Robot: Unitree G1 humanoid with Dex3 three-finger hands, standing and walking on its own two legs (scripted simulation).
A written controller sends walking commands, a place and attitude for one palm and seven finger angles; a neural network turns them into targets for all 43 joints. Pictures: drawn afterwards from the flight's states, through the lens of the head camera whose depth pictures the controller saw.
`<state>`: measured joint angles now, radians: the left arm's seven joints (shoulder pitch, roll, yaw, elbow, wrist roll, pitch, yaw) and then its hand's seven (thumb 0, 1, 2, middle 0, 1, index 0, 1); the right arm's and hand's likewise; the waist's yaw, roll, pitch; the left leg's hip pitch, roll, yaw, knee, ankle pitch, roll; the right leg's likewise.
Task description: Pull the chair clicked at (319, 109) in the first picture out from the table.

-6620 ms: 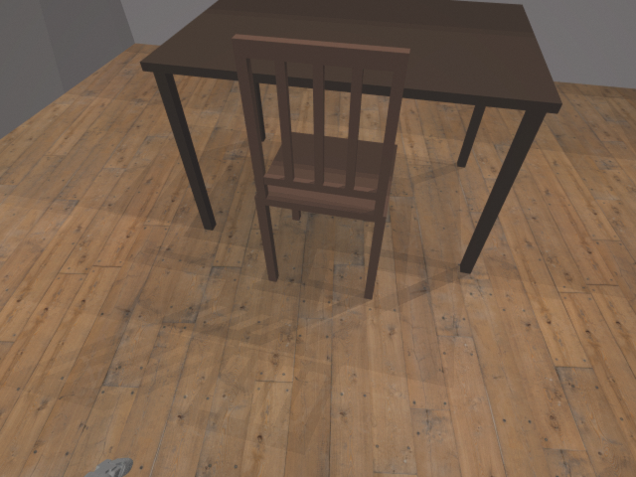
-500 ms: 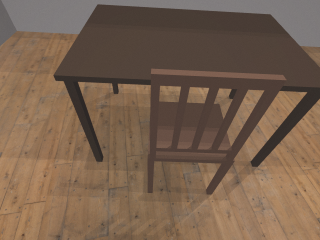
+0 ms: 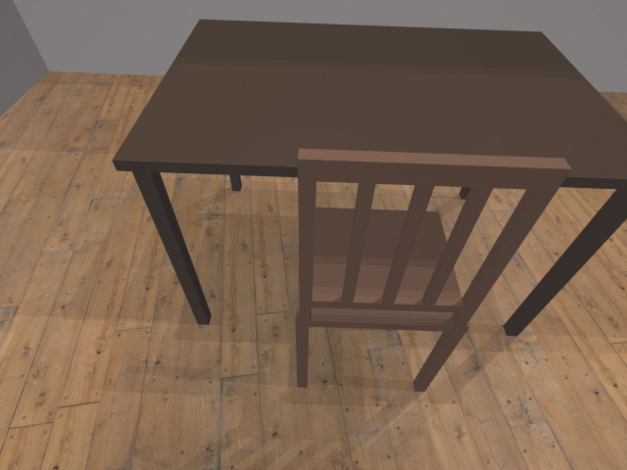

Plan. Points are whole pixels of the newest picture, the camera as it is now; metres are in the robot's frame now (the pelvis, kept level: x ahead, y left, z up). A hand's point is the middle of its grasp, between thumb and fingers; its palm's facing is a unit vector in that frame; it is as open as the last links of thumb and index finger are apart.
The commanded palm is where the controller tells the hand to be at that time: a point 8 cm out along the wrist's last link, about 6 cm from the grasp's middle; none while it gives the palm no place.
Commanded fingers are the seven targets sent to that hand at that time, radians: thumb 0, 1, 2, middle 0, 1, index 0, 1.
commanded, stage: look again from close up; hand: left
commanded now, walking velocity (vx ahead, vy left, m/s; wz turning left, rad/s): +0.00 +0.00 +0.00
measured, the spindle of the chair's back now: (403, 251) +0.52 -0.13 -0.08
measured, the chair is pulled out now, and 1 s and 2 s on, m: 0.00 0.00 0.00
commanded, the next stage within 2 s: shuffle to correct the standing spot in 0.20 s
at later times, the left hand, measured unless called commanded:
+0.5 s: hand out of the picture -0.02 +0.17 -0.18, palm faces +0.02 -0.99 -0.16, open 7.4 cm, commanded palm none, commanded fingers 0.00 0.90 0.90 -0.20 -0.30 -0.20 -0.30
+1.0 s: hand out of the picture -0.01 +0.08 -0.19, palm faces +0.07 -0.99 -0.12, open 7.4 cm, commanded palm none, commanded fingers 0.00 0.90 0.90 -0.20 -0.30 -0.20 -0.30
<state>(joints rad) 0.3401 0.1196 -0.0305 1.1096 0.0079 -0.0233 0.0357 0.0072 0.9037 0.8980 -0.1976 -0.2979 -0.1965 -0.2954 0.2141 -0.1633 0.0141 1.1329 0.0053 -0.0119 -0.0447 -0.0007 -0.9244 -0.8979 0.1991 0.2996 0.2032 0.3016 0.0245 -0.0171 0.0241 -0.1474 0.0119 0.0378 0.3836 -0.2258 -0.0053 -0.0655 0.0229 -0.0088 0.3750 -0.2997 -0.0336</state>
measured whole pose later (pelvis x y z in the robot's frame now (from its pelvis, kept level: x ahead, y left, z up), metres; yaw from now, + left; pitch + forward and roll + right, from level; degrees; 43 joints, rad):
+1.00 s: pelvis +0.04 -0.07 -0.02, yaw +1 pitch +0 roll +0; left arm 0.38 0.11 0.01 1.05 0.03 0.02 0.02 0.00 0.90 0.90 -0.20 -0.30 -0.20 -0.30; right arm 0.18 -0.15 -0.03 1.07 -0.01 0.00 -0.07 0.00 -0.91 -0.90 0.20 0.30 0.20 0.30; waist 0.02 -0.04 0.07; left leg -0.35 0.00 0.13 0.71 -0.37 0.07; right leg -0.09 0.10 -0.12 0.48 -0.39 -0.14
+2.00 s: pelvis +0.10 -0.32 -0.02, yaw +1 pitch +1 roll +0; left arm 0.26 0.21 0.05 0.95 0.02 0.07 -0.01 0.01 0.91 0.90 -0.20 -0.30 -0.20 -0.30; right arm 0.20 -0.18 -0.05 1.02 -0.02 0.03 -0.04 0.00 -0.90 -0.90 0.20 0.30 0.21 0.30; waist 0.01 0.01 0.08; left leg -0.32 0.13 0.10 0.59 -0.27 -0.06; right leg -0.28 -0.06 0.00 0.61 -0.33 0.04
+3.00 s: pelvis +0.07 -0.34 -0.01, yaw +2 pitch +0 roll -1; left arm 0.36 0.13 -0.03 1.07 0.02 -0.01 0.05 0.01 0.90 0.90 -0.20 -0.30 -0.20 -0.30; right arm 0.29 -0.17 0.00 1.04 -0.01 0.01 -0.01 0.00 -0.92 -0.90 0.20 0.30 0.20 0.30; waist -0.01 0.00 0.03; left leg -0.31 -0.02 0.05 0.50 -0.19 0.06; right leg -0.15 0.01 -0.04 0.46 -0.31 -0.01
